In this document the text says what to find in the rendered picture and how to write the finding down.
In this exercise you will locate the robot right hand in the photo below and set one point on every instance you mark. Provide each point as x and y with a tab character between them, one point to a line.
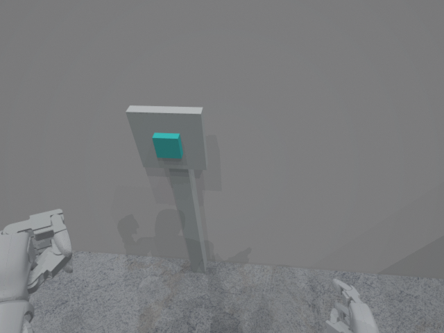
357	318

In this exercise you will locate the left robot forearm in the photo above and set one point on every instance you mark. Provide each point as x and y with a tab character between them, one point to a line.
15	316

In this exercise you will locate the button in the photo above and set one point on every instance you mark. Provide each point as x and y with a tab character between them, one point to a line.
168	145

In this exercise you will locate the panel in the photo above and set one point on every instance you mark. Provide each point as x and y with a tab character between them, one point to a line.
189	123

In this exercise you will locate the robot left hand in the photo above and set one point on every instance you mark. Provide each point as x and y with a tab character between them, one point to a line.
18	252

